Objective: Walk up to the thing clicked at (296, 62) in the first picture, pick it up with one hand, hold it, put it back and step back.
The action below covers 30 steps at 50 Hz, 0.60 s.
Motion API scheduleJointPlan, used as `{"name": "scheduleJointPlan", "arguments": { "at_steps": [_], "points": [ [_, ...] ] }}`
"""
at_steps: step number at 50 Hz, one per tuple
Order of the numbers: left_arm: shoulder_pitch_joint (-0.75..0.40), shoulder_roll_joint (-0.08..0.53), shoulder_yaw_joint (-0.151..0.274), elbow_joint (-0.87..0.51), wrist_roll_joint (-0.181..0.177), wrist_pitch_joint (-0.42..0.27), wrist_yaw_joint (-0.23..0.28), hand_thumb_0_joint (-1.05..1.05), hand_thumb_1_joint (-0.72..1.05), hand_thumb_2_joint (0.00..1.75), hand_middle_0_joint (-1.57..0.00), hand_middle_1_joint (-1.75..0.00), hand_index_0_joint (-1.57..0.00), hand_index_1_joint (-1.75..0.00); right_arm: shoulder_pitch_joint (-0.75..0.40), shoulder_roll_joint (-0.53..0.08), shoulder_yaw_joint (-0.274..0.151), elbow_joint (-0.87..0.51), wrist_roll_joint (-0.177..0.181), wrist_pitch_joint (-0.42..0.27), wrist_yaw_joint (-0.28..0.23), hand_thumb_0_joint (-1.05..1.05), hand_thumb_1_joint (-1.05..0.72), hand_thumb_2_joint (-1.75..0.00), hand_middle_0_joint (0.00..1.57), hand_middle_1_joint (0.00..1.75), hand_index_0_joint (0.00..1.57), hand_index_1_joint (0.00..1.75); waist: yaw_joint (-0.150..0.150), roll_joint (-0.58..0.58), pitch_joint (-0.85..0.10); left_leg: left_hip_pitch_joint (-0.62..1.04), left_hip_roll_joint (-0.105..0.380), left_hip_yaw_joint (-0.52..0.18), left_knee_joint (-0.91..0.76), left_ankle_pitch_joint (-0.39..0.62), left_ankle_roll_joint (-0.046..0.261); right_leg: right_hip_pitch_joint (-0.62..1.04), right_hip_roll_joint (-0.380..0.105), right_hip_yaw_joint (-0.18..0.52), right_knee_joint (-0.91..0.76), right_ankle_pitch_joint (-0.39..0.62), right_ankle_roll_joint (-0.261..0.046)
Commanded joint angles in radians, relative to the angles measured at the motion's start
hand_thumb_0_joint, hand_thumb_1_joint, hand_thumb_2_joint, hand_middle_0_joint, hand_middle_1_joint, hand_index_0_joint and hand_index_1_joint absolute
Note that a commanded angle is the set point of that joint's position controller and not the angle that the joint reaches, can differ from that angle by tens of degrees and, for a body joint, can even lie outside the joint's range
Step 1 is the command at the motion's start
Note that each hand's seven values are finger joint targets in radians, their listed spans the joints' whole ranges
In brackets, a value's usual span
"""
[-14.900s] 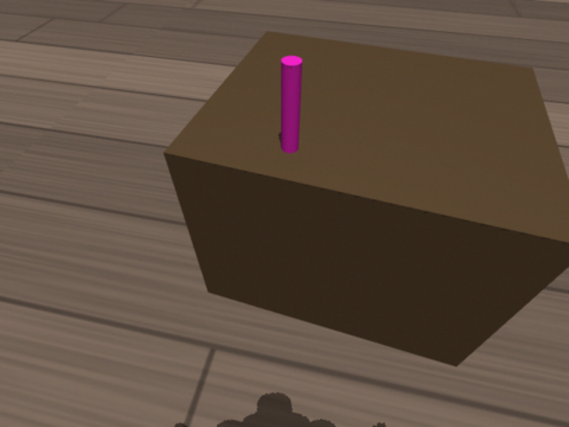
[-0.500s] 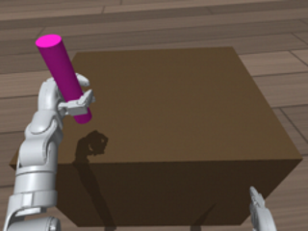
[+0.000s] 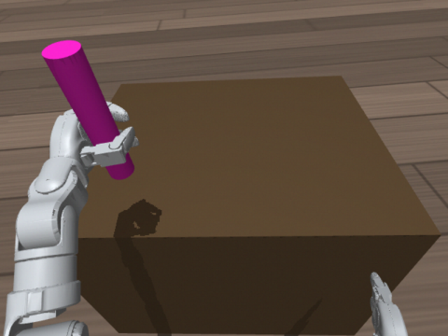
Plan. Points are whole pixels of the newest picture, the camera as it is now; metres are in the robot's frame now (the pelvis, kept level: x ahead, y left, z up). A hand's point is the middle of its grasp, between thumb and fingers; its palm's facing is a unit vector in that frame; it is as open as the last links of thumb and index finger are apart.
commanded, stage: hold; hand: left
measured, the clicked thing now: (98, 122) +0.35 +0.18 +0.26
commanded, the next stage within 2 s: none
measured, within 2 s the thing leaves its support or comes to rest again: neither
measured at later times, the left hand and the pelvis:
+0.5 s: hand (111, 126) +0.35 +0.17 +0.25, palm faces +0.08 -1.00 -0.01, open 5.3 cm; pelvis +0.01 +0.00 +0.00, yaw +0 degrees
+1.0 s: hand (109, 133) +0.34 +0.17 +0.24, palm faces +0.08 -1.00 -0.02, open 5.3 cm; pelvis +0.01 +0.00 +0.00, yaw +0 degrees
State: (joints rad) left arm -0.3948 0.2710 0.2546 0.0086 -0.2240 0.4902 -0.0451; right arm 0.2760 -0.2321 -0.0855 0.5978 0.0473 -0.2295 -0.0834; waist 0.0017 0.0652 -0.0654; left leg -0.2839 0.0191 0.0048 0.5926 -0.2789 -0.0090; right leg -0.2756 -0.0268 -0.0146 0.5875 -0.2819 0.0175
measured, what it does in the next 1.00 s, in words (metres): stands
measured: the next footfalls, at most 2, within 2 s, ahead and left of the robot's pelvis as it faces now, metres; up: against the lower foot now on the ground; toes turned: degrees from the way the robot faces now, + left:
none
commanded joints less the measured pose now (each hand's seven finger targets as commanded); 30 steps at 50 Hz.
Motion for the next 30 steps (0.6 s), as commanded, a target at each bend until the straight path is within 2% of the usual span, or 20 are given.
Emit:
{"name": "scheduleJointPlan", "arguments": {
  "at_steps": [1, 2, 4, 6, 7, 8, 10, 11, 12, 14, 16, 17, 20, 23, 24, 25, 26, 28, 29, 30],
  "points": [
    [-0.5, 0.228, 0.091, -0.315, -0.013, -0.078, 0.0, 0.0, 0.53, 1.37, -1.41, -1.49, -1.43, -1.49, -0.162, -0.118, -0.041, -0.179, 0.003, -0.075, -0.005, 0.0, 0.55, -0.05, 0.05, 0.05, 0.05, 0.05, 0.004, -0.04, -0.22, 0.122, -0.031, 0.008, -0.09, 0.11, 0.025, 0.011, 0.017, -0.033, -0.121, 0.107, -0.008],
    [-0.496, 0.201, 0.069, -0.277, -0.011, -0.071, -0.003, 0.0, 0.5, 1.36, -1.4, -1.48, -1.42, -1.48, -0.142, -0.094, -0.026, -0.133, 0.002, -0.071, -0.003, 0.0, 0.55, -0.05, 0.05, 0.05, 0.05, 0.05, 0.003, -0.037, -0.199, 0.115, -0.032, 0.009, -0.09, 0.107, 0.024, -0.004, 0.019, -0.033, -0.124, 0.098, -0.01],
    [-0.486, 0.19, 0.069, -0.29, -0.019, -0.061, -0.006, 0.0, 0.54, 1.3, -1.36, -1.42, -1.37, -1.42, -0.153, -0.1, -0.024, -0.166, 0.002, -0.076, -0.003, 0.0, 0.55, -0.05, 0.05, 0.05, 0.05, 0.05, 0.006, -0.044, -0.211, 0.124, -0.027, 0.005, -0.097, 0.118, 0.022, 0.014, 0.023, -0.037, -0.123, 0.109, -0.011],
    [-0.51, 0.226, 0.097, -0.313, -0.022, -0.056, -0.005, 0.0, 0.53, 1.29, -1.36, -1.42, -1.37, -1.42, -0.127, -0.12, -0.046, -0.129, 0.002, -0.075, -0.007, 0.0, 0.54, -0.05, 0.05, 0.05, 0.05, 0.05, -0.002, -0.048, -0.204, 0.124, -0.029, 0.004, -0.095, 0.112, 0.023, 0.004, 0.022, -0.039, -0.127, 0.106, -0.009],
    [-0.473, 0.21, 0.089, -0.264, -0.022, -0.044, -0.008, 0.0, 0.5, 1.29, -1.35, -1.41, -1.36, -1.42, -0.128, -0.123, -0.044, -0.14, 0.003, -0.076, -0.006, 0.0, 0.54, -0.05, 0.05, 0.05, 0.05, 0.05, -0.007, -0.063, -0.196, 0.132, -0.028, 0.004, -0.096, 0.116, 0.026, 0.007, 0.023, -0.038, -0.128, 0.111, -0.008],
    [-0.498, 0.209, 0.082, -0.328, -0.023, -0.046, -0.007, 0.0, 0.51, 1.28, -1.34, -1.41, -1.35, -1.41, -0.152, -0.104, -0.027, -0.173, 0.004, -0.083, -0.002, 0.0, 0.55, -0.05, 0.05, 0.05, 0.05, 0.05, 0.008, -0.046, -0.204, 0.125, -0.032, 0.006, -0.098, 0.111, 0.024, 0.016, 0.021, -0.037, -0.132, 0.103, -0.008],
    [-0.497, 0.235, 0.107, -0.318, -0.021, -0.037, -0.004, 0.0, 0.51, 1.28, -1.35, -1.4, -1.36, -1.41, -0.142, -0.129, -0.054, -0.152, 0.005, -0.08, -0.009, 0.0, 0.54, -0.05, 0.05, 0.05, 0.05, 0.05, 0.001, -0.055, -0.218, 0.141, -0.031, 0.005, -0.095, 0.134, 0.025, 0.02, 0.021, -0.039, -0.131, 0.124, -0.007],
    [-0.505, 0.231, 0.102, -0.34, -0.023, -0.034, -0.004, 0.0, 0.5, 1.27, -1.34, -1.4, -1.35, -1.4, -0.142, -0.128, -0.049, -0.165, 0.006, -0.084, -0.007, 0.0, 0.54, -0.05, 0.05, 0.05, 0.05, 0.05, 0.001, -0.051, -0.2, 0.134, -0.032, 0.007, -0.096, 0.125, 0.024, 0.013, 0.021, -0.037, -0.131, 0.118, -0.008],
    [-0.49, 0.213, 0.093, -0.323, -0.023, -0.026, -0.006, 0.0, 0.5, 1.27, -1.34, -1.4, -1.35, -1.4, -0.133, -0.086, -0.016, -0.132, 0.006, -0.084, -0.002, 0.0, 0.54, -0.05, 0.05, 0.05, 0.05, 0.05, 0.01, -0.047, -0.187, 0.124, -0.035, 0.008, -0.092, 0.127, 0.026, 0.014, 0.019, -0.037, -0.13, 0.117, -0.009],
    [-0.49, 0.198, 0.082, -0.317, -0.027, -0.014, -0.012, 0.0, 0.48, 1.26, -1.34, -1.4, -1.35, -1.4, -0.141, -0.113, -0.042, -0.144, 0.007, -0.086, -0.003, 0.0, 0.54, -0.05, 0.05, 0.05, 0.05, 0.05, 0.006, -0.05, -0.213, 0.136, -0.035, 0.008, -0.091, 0.152, 0.025, 0.023, 0.019, -0.036, -0.127, 0.144, -0.008],
    [-0.507, 0.212, 0.091, -0.341, -0.027, -0.003, -0.007, 0.0, 0.48, 1.27, -1.34, -1.4, -1.35, -1.4, -0.151, -0.101, -0.026, -0.144, 0.008, -0.087, 0.002, 0.0, 0.54, -0.05, 0.05, 0.05, 0.05, 0.05, 0.014, -0.039, -0.192, 0.125, -0.031, 0.003, -0.098, 0.14, 0.022, 0.017, 0.022, -0.042, -0.125, 0.13, -0.013],
    [-0.496, 0.214, 0.096, -0.321, -0.026, 0.003, -0.007, 0.0, 0.45, 1.27, -1.33, -1.4, -1.34, -1.4, -0.136, -0.112, -0.041, -0.135, 0.007, -0.085, 0.003, 0.0, 0.54, -0.05, 0.05, 0.05, 0.05, 0.05, 0.004, -0.038, -0.189, 0.133, -0.03, 0.003, -0.101, 0.133, 0.022, 0.012, 0.024, -0.041, -0.129, 0.125, -0.012],
    [-0.502, 0.21, 0.089, -0.341, -0.024, 0.017, -0.009, 0.0, 0.47, 1.26, -1.34, -1.39, -1.35, -1.39, -0.138, -0.121, -0.05, -0.135, 0.007, -0.088, 0.002, 0.0, 0.54, -0.05, 0.05, 0.05, 0.05, 0.05, 0.008, -0.039, -0.217, 0.146, -0.028, 0.0, -0.094, 0.178, 0.02, 0.025, 0.025, -0.043, -0.119, 0.163, -0.014],
    [-0.505, 0.203, 0.099, -0.365, -0.033, 0.031, -0.008, 0.0, 0.49, 1.26, -1.34, -1.4, -1.35, -1.4, -0.15, -0.108, -0.036, -0.151, 0.007, -0.09, 0.006, 0.0, 0.54, -0.05, 0.05, 0.05, 0.05, 0.05, 0.019, -0.044, -0.218, 0.145, -0.029, 0.001, -0.089, 0.193, 0.02, 0.04, 0.026, -0.046, -0.12, 0.174, -0.011],
    [-0.494, 0.201, 0.093, -0.341, -0.027, 0.038, -0.009, 0.0, 0.47, 1.26, -1.33, -1.4, -1.34, -1.4, -0.144, -0.118, -0.047, -0.141, 0.006, -0.088, 0.005, 0.0, 0.54, -0.05, 0.05, 0.05, 0.05, 0.05, 0.008, -0.054, -0.228, 0.157, -0.027, 0.0, -0.088, 0.203, 0.022, 0.035, 0.026, -0.043, -0.116, 0.185, -0.011],
    [-0.506, 0.191, 0.08, -0.368, -0.028, 0.04, -0.009, 0.0, 0.47, 1.26, -1.33, -1.4, -1.35, -1.4, -0.144, -0.101, -0.027, -0.163, 0.008, -0.087, 0.007, 0.0, 0.54, -0.05, 0.05, 0.05, 0.05, 0.05, 0.011, -0.06, -0.22, 0.154, -0.029, 0.001, -0.09, 0.194, 0.022, 0.033, 0.026, -0.043, -0.12, 0.176, -0.01],
    [-0.506, 0.204, 0.092, -0.377, -0.027, 0.039, -0.008, 0.0, 0.47, 1.27, -1.33, -1.4, -1.35, -1.4, -0.152, -0.113, -0.041, -0.163, 0.007, -0.085, 0.006, 0.0, 0.55, -0.05, 0.05, 0.05, 0.05, 0.05, 0.016, -0.05, -0.224, 0.15, -0.03, 0.002, -0.091, 0.195, 0.021, 0.037, 0.025, -0.043, -0.122, 0.175, -0.011],
    [-0.442, 0.167, 0.073, -0.305, -0.027, 0.059, -0.01, 0.0, 0.47, 1.28, -1.32, -1.41, -1.34, -1.41, -0.146, -0.111, -0.037, -0.144, 0.009, -0.081, 0.009, 0.0, 0.55, -0.05, 0.05, 0.05, 0.05, 0.05, 0.014, -0.055, -0.177, 0.135, -0.027, 0.0, -0.099, 0.18, 0.019, 0.021, 0.028, -0.044, -0.122, 0.159, -0.013],
    [-0.499, 0.195, 0.086, -0.396, -0.031, 0.051, -0.009, 0.0, 0.5, 1.27, -1.33, -1.4, -1.34, -1.4, -0.14, -0.11, -0.042, -0.143, 0.009, -0.082, 0.01, 0.0, 0.55, -0.05, 0.05, 0.05, 0.05, 0.05, 0.014, -0.032, -0.195, 0.144, -0.028, 0.0, -0.1, 0.168, 0.018, 0.019, 0.028, -0.045, -0.123, 0.15, -0.013],
    [-0.488, 0.198, 0.094, -0.359, -0.026, 0.054, -0.01, 0.0, 0.49, 1.26, -1.32, -1.4, -1.34, -1.4, -0.135, -0.116, -0.046, -0.152, 0.008, -0.079, 0.011, 0.0, 0.55, -0.05, 0.05, 0.05, 0.05, 0.05, 0.013, -0.045, -0.207, 0.143, -0.025, -0.003, -0.099, 0.18, 0.018, 0.028, 0.029, -0.046, -0.122, 0.158, -0.014]
  ]
}}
